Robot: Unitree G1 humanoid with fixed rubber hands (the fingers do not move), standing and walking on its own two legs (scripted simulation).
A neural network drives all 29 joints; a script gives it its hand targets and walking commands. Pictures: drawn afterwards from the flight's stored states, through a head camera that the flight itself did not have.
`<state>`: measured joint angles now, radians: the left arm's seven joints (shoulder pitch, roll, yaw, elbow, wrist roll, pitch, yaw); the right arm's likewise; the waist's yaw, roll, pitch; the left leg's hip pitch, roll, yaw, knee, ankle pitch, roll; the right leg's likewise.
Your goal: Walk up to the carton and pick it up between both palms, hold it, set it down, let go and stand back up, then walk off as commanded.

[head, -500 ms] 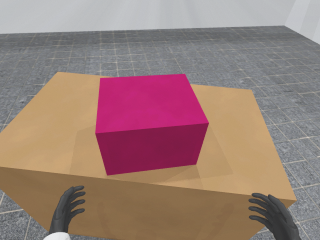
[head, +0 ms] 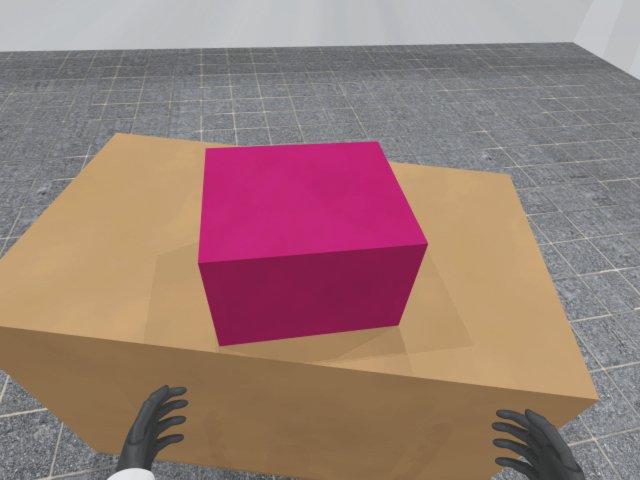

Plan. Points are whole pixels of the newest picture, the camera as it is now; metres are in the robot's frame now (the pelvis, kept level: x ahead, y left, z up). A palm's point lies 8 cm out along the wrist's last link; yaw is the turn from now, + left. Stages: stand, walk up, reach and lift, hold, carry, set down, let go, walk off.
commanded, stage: set down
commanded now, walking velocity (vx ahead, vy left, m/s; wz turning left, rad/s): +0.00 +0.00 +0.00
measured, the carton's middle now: (303, 237) +0.51 +0.07 +0.01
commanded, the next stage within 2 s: let go in 1.00 s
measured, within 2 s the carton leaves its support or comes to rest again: neither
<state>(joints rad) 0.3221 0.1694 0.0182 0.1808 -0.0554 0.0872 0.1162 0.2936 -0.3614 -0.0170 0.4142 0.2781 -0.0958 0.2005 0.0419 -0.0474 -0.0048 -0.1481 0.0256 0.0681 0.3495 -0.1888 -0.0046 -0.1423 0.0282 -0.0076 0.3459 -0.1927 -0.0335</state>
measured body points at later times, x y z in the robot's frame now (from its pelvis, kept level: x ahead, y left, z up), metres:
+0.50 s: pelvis +0.00 +0.01 +0.00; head +0.01 +0.01 +0.45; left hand +0.17 +0.24 -0.06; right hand +0.18 -0.23 -0.06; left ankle +0.00 +0.12 -0.75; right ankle +0.00 -0.10 -0.75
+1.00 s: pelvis +0.01 +0.01 +0.00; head +0.02 +0.02 +0.45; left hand +0.17 +0.24 -0.08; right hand +0.17 -0.22 -0.08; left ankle +0.00 +0.12 -0.75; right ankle +0.00 -0.10 -0.75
